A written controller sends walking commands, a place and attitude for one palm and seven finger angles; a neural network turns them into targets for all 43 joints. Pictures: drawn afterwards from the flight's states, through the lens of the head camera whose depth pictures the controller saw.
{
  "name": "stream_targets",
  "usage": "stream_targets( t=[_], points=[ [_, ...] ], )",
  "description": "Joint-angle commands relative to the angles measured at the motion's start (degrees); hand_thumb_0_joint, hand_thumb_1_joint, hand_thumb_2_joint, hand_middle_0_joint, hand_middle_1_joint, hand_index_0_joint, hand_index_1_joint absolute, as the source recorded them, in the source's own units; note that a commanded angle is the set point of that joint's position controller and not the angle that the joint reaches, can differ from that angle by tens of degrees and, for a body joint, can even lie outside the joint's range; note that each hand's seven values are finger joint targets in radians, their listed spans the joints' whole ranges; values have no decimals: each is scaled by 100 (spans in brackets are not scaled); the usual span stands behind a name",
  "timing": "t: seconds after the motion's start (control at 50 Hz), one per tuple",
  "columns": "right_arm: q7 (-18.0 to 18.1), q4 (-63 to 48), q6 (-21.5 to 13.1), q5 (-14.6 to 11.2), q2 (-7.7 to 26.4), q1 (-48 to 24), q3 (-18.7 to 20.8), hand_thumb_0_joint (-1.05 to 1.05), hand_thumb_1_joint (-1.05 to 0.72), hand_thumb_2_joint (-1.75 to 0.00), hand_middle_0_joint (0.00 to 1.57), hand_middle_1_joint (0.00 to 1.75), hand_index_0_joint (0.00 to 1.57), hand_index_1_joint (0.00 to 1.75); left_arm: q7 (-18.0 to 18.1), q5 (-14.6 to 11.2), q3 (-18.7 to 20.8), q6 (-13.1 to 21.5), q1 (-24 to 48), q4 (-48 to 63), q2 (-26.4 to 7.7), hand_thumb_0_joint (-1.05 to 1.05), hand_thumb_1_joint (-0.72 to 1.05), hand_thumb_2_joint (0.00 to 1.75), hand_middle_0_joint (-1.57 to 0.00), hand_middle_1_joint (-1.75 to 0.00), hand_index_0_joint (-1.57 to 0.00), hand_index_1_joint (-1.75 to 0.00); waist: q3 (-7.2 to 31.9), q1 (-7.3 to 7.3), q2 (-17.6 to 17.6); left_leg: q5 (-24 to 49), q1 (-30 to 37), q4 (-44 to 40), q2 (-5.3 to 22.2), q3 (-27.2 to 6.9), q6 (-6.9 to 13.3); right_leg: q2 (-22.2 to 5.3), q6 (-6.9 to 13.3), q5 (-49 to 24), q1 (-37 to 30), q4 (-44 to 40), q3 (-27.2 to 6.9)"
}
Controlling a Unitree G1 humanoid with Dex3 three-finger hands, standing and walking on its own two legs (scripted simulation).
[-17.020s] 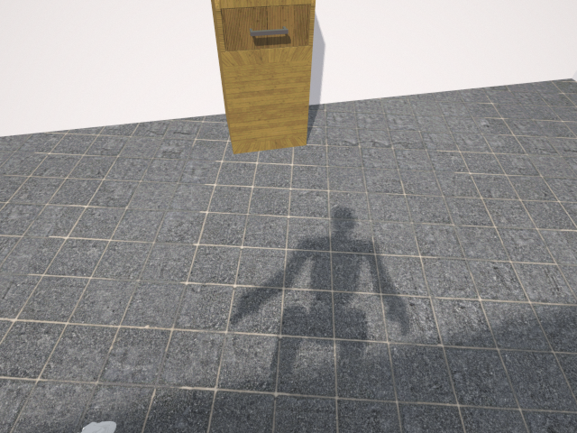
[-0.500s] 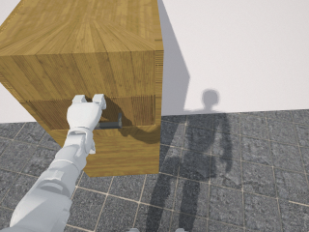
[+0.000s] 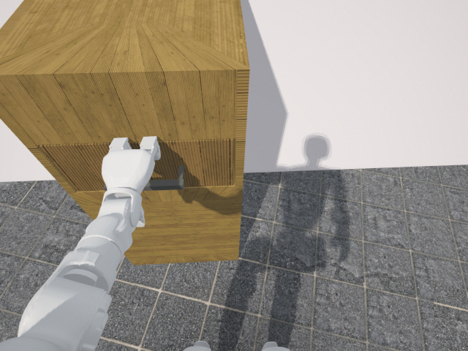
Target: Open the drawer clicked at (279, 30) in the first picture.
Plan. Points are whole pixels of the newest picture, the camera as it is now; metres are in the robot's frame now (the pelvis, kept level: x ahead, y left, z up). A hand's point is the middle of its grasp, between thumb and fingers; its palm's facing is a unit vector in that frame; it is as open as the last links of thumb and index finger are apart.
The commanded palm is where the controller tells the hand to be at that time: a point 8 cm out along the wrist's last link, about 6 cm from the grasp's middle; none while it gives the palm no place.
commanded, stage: lower the fingers behind the handle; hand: left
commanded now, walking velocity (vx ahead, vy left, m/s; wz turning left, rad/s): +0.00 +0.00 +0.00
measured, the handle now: (146, 178) +0.47 +0.20 -0.05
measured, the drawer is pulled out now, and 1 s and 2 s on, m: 0.00 0.00 0.00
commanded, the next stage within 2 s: lift the fingers back up to retry in 1.32 s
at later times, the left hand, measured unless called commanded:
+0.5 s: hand (143, 200) +0.42 +0.20 -0.06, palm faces -0.05 -0.03 -1.00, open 13.8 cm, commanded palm +0.41 +0.20 +0.00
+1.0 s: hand (146, 197) +0.43 +0.19 -0.06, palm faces +0.02 +0.00 -1.00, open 13.7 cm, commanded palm +0.41 +0.20 -0.03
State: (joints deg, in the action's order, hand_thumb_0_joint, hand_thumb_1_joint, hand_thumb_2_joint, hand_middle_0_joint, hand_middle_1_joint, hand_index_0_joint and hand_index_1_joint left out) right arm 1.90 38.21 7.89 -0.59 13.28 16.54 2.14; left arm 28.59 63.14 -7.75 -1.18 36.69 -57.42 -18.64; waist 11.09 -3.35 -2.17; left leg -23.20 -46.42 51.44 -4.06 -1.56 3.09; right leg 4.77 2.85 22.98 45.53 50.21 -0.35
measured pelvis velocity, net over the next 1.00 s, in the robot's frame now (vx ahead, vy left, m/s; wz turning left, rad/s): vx -0.01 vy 0.00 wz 0.00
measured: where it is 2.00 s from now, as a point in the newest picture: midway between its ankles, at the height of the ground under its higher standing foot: outside the picture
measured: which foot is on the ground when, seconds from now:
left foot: down 0.00-1.00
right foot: down 0.00-1.00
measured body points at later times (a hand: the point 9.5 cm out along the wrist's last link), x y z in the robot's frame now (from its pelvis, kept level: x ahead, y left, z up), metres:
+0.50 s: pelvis -0.01 +0.00 -0.03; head +0.09 +0.01 +0.41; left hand +0.42 +0.20 -0.01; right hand +0.03 -0.26 -0.16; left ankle +0.01 +0.09 -0.69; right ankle +0.00 -0.09 -0.69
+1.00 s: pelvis -0.01 +0.00 -0.04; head +0.09 +0.00 +0.40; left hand +0.42 +0.19 -0.01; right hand +0.07 -0.26 -0.16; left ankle +0.01 +0.09 -0.69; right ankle +0.00 -0.09 -0.69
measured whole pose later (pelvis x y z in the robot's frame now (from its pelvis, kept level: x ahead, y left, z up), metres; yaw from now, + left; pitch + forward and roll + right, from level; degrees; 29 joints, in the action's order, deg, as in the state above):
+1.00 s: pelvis -0.01 +0.00 -0.04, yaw +0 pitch +24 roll -2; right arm 1.5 38.8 6.4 0.7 13.4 14.6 1.2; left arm 34.3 64.6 -7.4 -2.1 40.1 -62.9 -18.1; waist 13.3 -4.6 -2.0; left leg -26.9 -60.2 63.2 -4.0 -1.9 2.9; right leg 5.0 3.0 26.6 58.9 61.3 1.4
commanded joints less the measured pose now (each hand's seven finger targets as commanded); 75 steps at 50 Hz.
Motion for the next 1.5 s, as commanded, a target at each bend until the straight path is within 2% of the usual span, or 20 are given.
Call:
stream_targets(
  t=[0.0, 0.12, 0.18, 0.24, 0.32, 0.36, 0.4, 0.44, 0.56, 0.62, 0.7, 0.78, 0.9, 0.96, 1.02, 1.16, 1.26, 1.4, 1.44, 1.48],
  points=[
    [59, -506, -131, 18, 840, 355, 249, 0, -90, -90, 20, 30, 20, 30, -25, 12, 393, -224, 1921, 335, -1245, 0, -50, 30, -30, -120, -30, -120, 1377, -199, 395, 841, 648, -468, 129, 100, 36, -183, -7, -795, -744, -739, -120],
    [60, -505, -136, 11, 840, 414, 231, 0, -90, -90, 20, 30, 20, 30, -52, 7, 162, -381, 1956, 78, -983, 0, -50, 30, -30, -120, -30, -120, 1239, -276, 413, 562, 488, -384, 139, 89, 39, -174, -9, -446, -422, -695, -73],
    [70, -470, -157, 17, 865, 453, 223, 0, -90, -90, 20, 30, 20, 30, -83, -4, 168, -419, 2173, 40, -1052, 0, -50, 30, -30, -120, -30, -120, 1281, -335, 368, 460, 427, -298, 153, 65, 47, -176, -14, -342, -260, -624, -78],
    [102, -537, -241, 57, 850, 460, 246, 0, -90, -90, 20, 30, 20, 30, -140, -66, 321, -64, 2344, 605, -1205, 0, -50, 30, -30, -120, -30, -120, 1883, -249, 164, 637, 580, -150, 172, 32, 44, -189, -10, -533, -361, -429, -108],
    [77, -461, -287, 79, 841, 458, 254, 0, -90, -90, 20, 30, 20, 30, -5, 56, 302, 90, 2150, 440, -1088, 0, -50, 30, -30, -120, -30, -120, 1556, -296, 198, 467, 392, -16, 206, -35, 30, -156, 4, -283, 125, -319, -44],
    [61, -451, -354, 119, 833, 447, 282, 0, -90, -90, 20, 30, 20, 30, 96, 51, 321, 286, 2515, 842, -1081, 0, -50, 30, -30, -120, -30, -120, 1894, -294, -101, 532, 534, 75, 215, -91, 7, -157, 25, -301, 265, -155, -21],
    [43, -383, -382, 152, 857, 504, 336, 0, -90, -90, 20, 30, 20, 30, 265, 137, 617, 480, 2578, 1159, -1387, 0, -50, 30, -30, -120, -30, -120, 2356, -217, -269, 812, 830, 190, 253, -166, -25, -130, 40, -455, 379, 21, 6],
    [1, -304, -393, 198, 843, 510, 378, 0, -90, -90, 20, 30, 20, 30, 464, 192, 627, 551, 2577, 1268, -1280, 0, -50, 30, -30, -120, -30, -120, 2543, -218, -394, 1127, 993, 296, 282, -200, -69, -104, 43, -620, 526, 152, 60],
    [-146, -108, -274, 267, 889, 482, 403, 0, -90, -90, 20, 30, 20, 30, 921, 199, 815, 72, 2321, 812, -1256, 0, -50, 30, -30, -120, -30, -120, 2643, -187, -227, 1566, 865, 402, 282, -179, -120, -64, 35, -974, 450, 293, 139],
    [-142, -66, -189, 222, 893, 467, 374, 0, -90, -90, 20, 30, 20, 30, 918, 175, 620, -260, 2373, 521, -1150, 0, -50, 30, -30, -120, -30, -120, 2350, -316, 32, 1334, 645, 329, 257, -106, -67, -76, -9, -965, 288, 126, 101],
    [-92, -70, -149, 182, 907, 434, 300, 0, -90, -90, 20, 30, 20, 30, 742, 128, 577, -510, 2214, 132, -1223, 0, -50, 30, -30, -120, -30, -120, 2127, -304, 138, 1163, 453, 227, 231, -47, -28, -108, -18, -968, 107, 27, 61],
    [-39, -153, -177, 154, 877, 429, 242, 0, -90, -90, 20, 30, 20, 30, 513, 89, 328, -493, 2204, -145, -1023, 0, -50, 30, -30, -120, -30, -120, 1768, -395, 256, 780, 98, 261, 194, 1, 26, -137, -32, -714, 155, -43, -10],
    [25, -277, -231, 141, 863, 384, 178, 0, -90, -90, 20, 30, 20, 30, 372, 128, 383, -342, 2069, -360, -1216, 0, -50, 30, -30, -120, -30, -120, 1480, -402, 306, 318, -512, 500, 144, 56, 58, -177, -35, -307, 352, 33, -108],
    [25, -325, -256, 147, 860, 383, 201, 0, -90, -90, 20, 30, 20, 30, 396, 125, 368, -336, 2255, -168, -1197, 0, -50, 30, -30, -120, -30, -120, 1726, -400, 61, 361, -380, 558, 146, 26, 41, -169, -15, -295, 472, 135, -76],
    [34, -351, -240, 131, 874, 414, 186, 0, -90, -90, 20, 30, 20, 30, 400, 103, 361, -403, 2318, -127, -1249, 0, -50, 30, -30, -120, -30, -120, 1914, -405, 101, 378, -347, 580, 151, 22, 39, -159, -34, -301, 432, 179, -59],
    [87, -351, -271, 96, 884, 411, 137, 0, -90, -90, 20, 30, 20, 30, 263, -9, 358, -481, 2449, -149, -1347, 0, -50, 30, -30, -120, -30, -120, 1829, -430, 108, 78, -507, 535, 148, 31, 56, -172, -60, -30, 381, 93, -85],
    [137, -341, -325, 81, 897, 450, 85, 0, -90, -90, 20, 30, 20, 30, 166, -73, 452, -419, 2484, -274, -1569, 0, -50, 30, -30, -120, -30, -120, 1621, -471, 378, -263, -881, 548, 142, 59, 100, -201, -97, 332, 292, -10, -167],
    [154, -336, -407, 74, 928, 502, 75, 0, -90, -90, 20, 30, 20, 30, 166, -63, 442, -342, 2550, -313, -1649, 0, -50, 30, -30, -120, -30, -120, 1632, -484, 281, -449, -1002, 606, 141, 71, 104, -209, -98, 569, 490, 33, -172],
    [152, -355, -401, 71, 956, 539, 90, 0, -90, -90, 20, 30, 20, 30, 196, -73, 638, -326, 2735, 18, -1933, 0, -50, 30, -30, -120, -30, -120, 1993, -388, 164, -283, -753, 518, 150, 47, 93, -202, -87, 411, 292, 63, -148],
    [146, -381, -377, 60, 946, 556, 122, 0, -90, -90, 20, 30, 20, 30, 194, -110, 651, -332, 2783, 264, -1893, 0, -50, 30, -30, -120, -30, -120, 2204, -358, -32, -106, -389, 418, 162, 17, 75, -185, -83, 223, 215, 27, -106]
  ],
)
